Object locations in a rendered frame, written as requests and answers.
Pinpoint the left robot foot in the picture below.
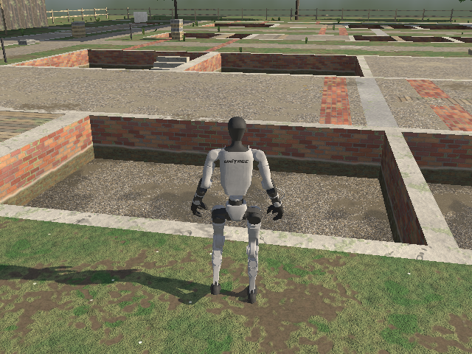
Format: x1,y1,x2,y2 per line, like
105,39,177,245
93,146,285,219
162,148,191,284
210,282,221,295

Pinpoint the robot left upper arm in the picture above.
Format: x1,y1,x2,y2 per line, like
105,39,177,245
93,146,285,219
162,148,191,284
200,148,221,189

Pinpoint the right robot forearm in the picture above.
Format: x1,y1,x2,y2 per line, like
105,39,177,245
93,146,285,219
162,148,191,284
266,178,282,207

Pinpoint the robot right shin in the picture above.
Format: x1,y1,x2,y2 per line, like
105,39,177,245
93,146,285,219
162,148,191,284
248,246,259,294

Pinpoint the robot left hand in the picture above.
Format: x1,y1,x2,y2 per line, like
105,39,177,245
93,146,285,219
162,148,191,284
191,202,208,217

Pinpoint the left robot forearm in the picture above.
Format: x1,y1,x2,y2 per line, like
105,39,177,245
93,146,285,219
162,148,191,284
192,178,207,205

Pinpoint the robot right upper arm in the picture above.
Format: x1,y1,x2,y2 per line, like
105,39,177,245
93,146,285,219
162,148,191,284
252,149,274,190

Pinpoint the robot right hand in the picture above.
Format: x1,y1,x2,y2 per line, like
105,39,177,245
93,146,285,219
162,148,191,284
267,204,284,221

